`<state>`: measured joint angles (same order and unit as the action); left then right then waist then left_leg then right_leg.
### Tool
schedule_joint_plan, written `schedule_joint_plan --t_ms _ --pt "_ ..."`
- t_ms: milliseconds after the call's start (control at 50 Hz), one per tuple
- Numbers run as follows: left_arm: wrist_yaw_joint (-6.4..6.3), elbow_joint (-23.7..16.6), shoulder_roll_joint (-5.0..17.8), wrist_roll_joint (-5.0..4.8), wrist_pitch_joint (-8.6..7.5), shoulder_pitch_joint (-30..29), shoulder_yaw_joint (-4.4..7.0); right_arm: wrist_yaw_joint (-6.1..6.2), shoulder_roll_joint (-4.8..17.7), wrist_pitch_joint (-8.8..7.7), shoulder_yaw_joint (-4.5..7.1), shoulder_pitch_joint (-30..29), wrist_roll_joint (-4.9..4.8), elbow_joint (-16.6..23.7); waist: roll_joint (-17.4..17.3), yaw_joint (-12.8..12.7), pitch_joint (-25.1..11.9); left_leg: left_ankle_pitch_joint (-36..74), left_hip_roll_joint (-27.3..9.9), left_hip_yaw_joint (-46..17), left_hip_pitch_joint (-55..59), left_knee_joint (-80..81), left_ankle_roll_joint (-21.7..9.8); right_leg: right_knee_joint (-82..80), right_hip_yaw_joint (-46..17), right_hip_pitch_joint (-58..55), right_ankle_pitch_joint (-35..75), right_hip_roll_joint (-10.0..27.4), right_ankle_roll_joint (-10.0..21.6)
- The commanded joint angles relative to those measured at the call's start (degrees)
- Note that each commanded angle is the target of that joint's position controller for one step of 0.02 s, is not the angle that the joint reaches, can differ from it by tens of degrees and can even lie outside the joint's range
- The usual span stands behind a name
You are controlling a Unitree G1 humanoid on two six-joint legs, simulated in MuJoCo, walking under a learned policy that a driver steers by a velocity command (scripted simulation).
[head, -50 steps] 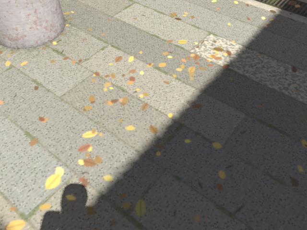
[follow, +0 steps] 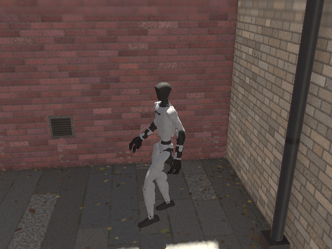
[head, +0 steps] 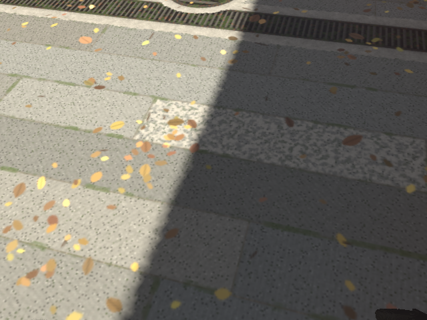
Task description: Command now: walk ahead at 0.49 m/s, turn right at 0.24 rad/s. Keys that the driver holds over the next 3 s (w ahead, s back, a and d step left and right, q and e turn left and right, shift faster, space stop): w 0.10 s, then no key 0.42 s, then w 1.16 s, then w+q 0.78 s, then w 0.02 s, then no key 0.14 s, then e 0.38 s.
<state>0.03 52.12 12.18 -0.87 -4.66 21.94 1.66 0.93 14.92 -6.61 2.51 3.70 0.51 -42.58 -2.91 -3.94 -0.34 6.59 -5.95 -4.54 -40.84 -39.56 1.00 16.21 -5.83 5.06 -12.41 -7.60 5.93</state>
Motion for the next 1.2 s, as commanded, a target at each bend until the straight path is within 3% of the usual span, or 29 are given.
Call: schedule_joint_plan --t_ms 20,80,120,160,180,200,220,240,260,280,340,420,520,600,660,700,720,760,800,880,940,1000,1020,1040,1060,1080,1100,1120,1200 --pt "-0.39 -1.27 8.50 -0.40 -0.84 3.52 1.60 -0.79 2.54 -0.81 -0.09 -7.12 -0.86 5.17 7.38 -1.65 3.40 1.74 2.27 2.23 3.63 6.32 -0.42 -3.94 -9.66 1.88 11.32 15.48 6.65" --pt "-0.88 -0.27 8.94 -0.01 -0.04 5.69 1.68 -2.25 3.55 -1.76 -0.14 -10.07 -0.89 7.42 7.10 -1.99 3.83 -4.84 2.71 1.86 -0.24 9.87 -2.65 0.21 -12.63 -7.63 15.55 19.41 6.61" --pt "-1.14 -0.32 9.52 0.27 0.69 4.22 1.78 -2.65 4.37 -2.16 0.11 -7.03 -0.55 7.17 8.06 0.22 2.75 -9.20 4.43 3.21 6.38 12.37 -4.41 4.03 -11.76 -8.25 25.62 18.97 4.99" --pt "-1.03 -1.38 9.08 1.03 1.17 2.01 1.22 -2.33 7.50 -2.62 1.58 6.76 0.52 3.74 8.11 6.87 -6.83 0.69 5.41 4.39 28.27 13.99 -8.15 19.35 -7.84 -4.04 43.25 13.24 1.67" --pt "-0.94 -3.03 6.98 2.15 0.78 2.05 0.32 -2.05 11.44 -2.69 2.26 17.38 1.87 2.01 1.51 9.90 -16.49 21.77 -5.49 -6.11 48.96 9.18 -13.15 37.10 -5.32 9.37 26.93 8.37 -0.94" --pt "-0.17 0.06 1.80 1.05 -0.10 13.76 -1.26 -2.61 12.02 -1.81 2.62 21.31 1.50 0.00 -14.91 7.31 -26.13 31.11 -19.81 -26.39 66.77 10.34 -23.51 55.93 -2.89 26.74 -21.99 -0.43 -4.86" --pt "-0.06 1.40 8.71 0.20 -0.39 13.19 0.20 -2.70 7.51 -1.08 1.79 21.39 0.53 0.52 -7.42 8.51 -24.87 22.15 -18.40 -29.76 62.36 13.75 -21.49 61.59 -8.38 29.49 -23.53 2.08 -4.90" --pt "-0.35 -0.61 10.79 -0.53 -0.08 5.94 0.99 -2.40 5.72 -0.68 1.03 14.91 -0.17 1.30 -3.16 7.47 -14.56 22.75 -16.10 -20.98 52.94 15.12 -18.61 61.46 -6.03 32.19 -19.22 4.65 -5.65" --pt "-0.73 -1.72 10.15 0.10 0.33 1.54 0.95 -2.39 4.30 -0.43 0.21 9.88 -0.29 1.83 2.38 5.66 -9.14 26.42 -12.86 -14.78 44.29 17.15 -16.92 58.12 -2.72 30.97 -15.71 7.53 -6.64" --pt "-1.07 -2.19 9.01 0.72 0.79 -0.23 1.15 -2.54 3.35 -0.36 -0.25 7.64 -0.28 1.70 3.61 4.09 -5.91 27.62 -10.68 -11.27 38.23 19.12 -16.11 54.13 -1.30 29.47 -13.45 9.35 -7.27" --pt "-1.52 -1.19 3.38 0.85 2.48 3.14 0.40 -2.97 2.36 -0.39 -0.79 5.79 1.24 -0.19 -1.57 0.58 -5.63 31.20 -5.17 -2.32 27.74 22.36 -14.72 41.89 1.25 18.48 -7.95 10.54 -8.56" --pt "-2.32 -1.97 3.69 1.35 3.66 -0.71 0.41 -2.05 5.36 0.83 -0.14 6.14 1.01 -2.25 -3.40 1.07 -8.12 26.51 -4.66 0.56 25.54 22.87 -14.39 28.66 2.37 12.46 -0.96 10.15 -8.99" --pt "-2.72 -2.86 5.63 1.25 5.07 -7.33 1.34 -1.21 5.24 2.64 -0.33 7.00 0.39 -4.26 -2.83 2.91 -2.64 -13.25 -4.84 -3.87 21.50 26.31 -13.32 18.53 2.27 10.01 0.55 10.62 -7.24" --pt "-2.68 -2.62 6.90 1.17 3.36 -7.21 1.84 -0.73 6.56 3.23 0.13 9.54 -0.90 -5.02 -1.98 3.36 0.49 -41.80 -3.53 -10.15 20.29 25.72 -11.19 13.51 4.07 8.52 -5.79 10.38 -3.12" --pt "-1.89 -0.23 7.27 0.15 1.51 -4.53 2.46 -0.30 6.04 2.57 0.36 8.29 -1.44 -3.76 6.82 2.82 3.82 -41.45 1.81 -2.71 18.55 18.21 -8.90 7.07 -1.07 12.87 -17.96 12.25 1.36" --pt "-1.60 1.68 9.74 0.09 0.31 1.62 3.31 -0.51 2.59 1.32 -0.30 4.83 -1.67 -2.26 15.76 0.57 3.63 -33.15 8.59 7.58 7.35 1.44 -5.75 -2.54 -15.24 2.42 -22.97 20.48 5.96" --pt "-1.48 1.87 11.31 0.14 -0.17 3.48 3.78 -0.81 2.92 0.52 -0.25 3.32 -1.47 -1.35 17.73 -0.43 4.22 -32.71 8.52 6.69 -0.16 -4.17 -5.90 -4.58 -24.54 -3.38 -17.45 26.16 8.94" --pt "-1.42 1.30 9.64 0.83 -1.26 3.48 3.29 -1.72 4.87 -0.25 0.41 2.00 -1.75 -0.84 12.10 -0.20 1.33 -35.08 4.28 1.76 -8.01 -16.16 -5.76 -2.78 -25.24 -9.44 -5.09 28.60 9.79" --pt "-1.30 0.27 8.95 -0.09 -1.00 0.84 3.03 -2.43 4.01 -0.30 0.22 1.92 -1.62 -1.21 9.12 0.87 0.20 -29.13 1.98 2.47 -6.60 -13.52 -4.90 -4.03 -17.84 -8.59 -0.26 25.65 7.16" --pt "-1.06 0.60 10.29 0.02 0.22 0.02 3.31 -3.12 1.02 0.50 -0.96 -1.03 -1.28 -1.12 10.43 0.86 1.78 -19.27 4.41 7.67 9.87 -0.12 -2.73 -6.42 -5.15 3.87 1.74 18.79 3.86" --pt "-0.69 1.48 12.13 -0.69 0.07 0.98 3.90 -2.78 3.10 1.14 -0.68 -0.86 -1.83 -1.17 11.05 1.53 2.47 -15.76 4.94 7.80 17.50 5.85 -2.82 -5.36 -4.57 7.25 -1.00 19.76 3.43" --pt "-0.62 1.53 11.18 -0.68 0.00 -0.50 3.58 -1.97 6.00 1.65 0.81 6.79 -1.73 -3.83 9.45 6.11 1.00 -16.36 5.86 8.03 29.10 9.19 -4.43 1.59 -3.52 10.50 -0.08 18.74 1.01" --pt "-0.60 1.15 9.42 -0.19 -0.14 -1.35 2.99 -1.44 8.54 1.73 2.05 13.51 -1.77 -5.68 6.63 9.27 -1.91 -17.48 3.64 4.95 37.73 10.54 -5.97 11.27 -0.35 13.92 4.35 16.08 -0.78" --pt "-0.64 -0.80 4.95 0.69 -0.62 -1.40 1.73 -0.90 14.36 1.89 3.59 20.37 -0.93 -6.62 -7.80 11.00 -6.50 -22.36 -8.86 -12.61 49.49 16.86 -10.57 33.17 6.74 25.91 -2.45 9.92 -4.62" --pt "-0.86 -1.80 2.81 0.10 -1.80 1.18 1.07 -1.79 16.52 1.76 3.90 24.75 -0.72 -7.60 -19.31 10.83 -11.32 -33.71 -17.21 -36.09 55.58 27.09 -17.49 47.88 4.30 37.35 -19.23 5.28 -5.48" --pt "-0.69 -1.46 8.13 -0.97 -2.31 -0.06 2.37 -2.22 11.90 1.13 2.46 20.02 -0.90 -6.65 -10.83 9.02 -6.21 -39.46 -16.80 -35.03 50.59 27.80 -16.78 55.91 0.35 41.87 -16.53 9.75 -4.14" --pt "-0.48 -1.86 9.67 -1.34 -2.43 -3.16 2.77 -2.60 8.79 0.72 1.65 15.68 -1.17 -5.54 -6.23 7.76 -1.53 -37.04 -14.14 -26.98 44.51 27.77 -14.50 56.08 0.88 42.42 -10.37 12.36 -2.58" --pt "-0.77 -1.52 8.62 -0.95 -2.22 -4.01 2.75 -2.93 7.61 0.58 1.26 11.67 -0.73 -4.65 -2.55 6.07 0.23 -30.87 -11.11 -20.77 39.78 28.66 -13.20 54.13 1.59 40.25 -5.03 14.17 -2.37" --pt "-0.95 -1.42 6.08 0.12 -0.62 -4.29 2.97 -2.89 5.04 0.45 0.74 12.32 -0.11 -6.20 -2.58 3.55 0.98 -9.77 -6.10 -7.76 34.61 31.23 -12.48 46.76 2.83 35.11 3.18 16.00 -3.15"
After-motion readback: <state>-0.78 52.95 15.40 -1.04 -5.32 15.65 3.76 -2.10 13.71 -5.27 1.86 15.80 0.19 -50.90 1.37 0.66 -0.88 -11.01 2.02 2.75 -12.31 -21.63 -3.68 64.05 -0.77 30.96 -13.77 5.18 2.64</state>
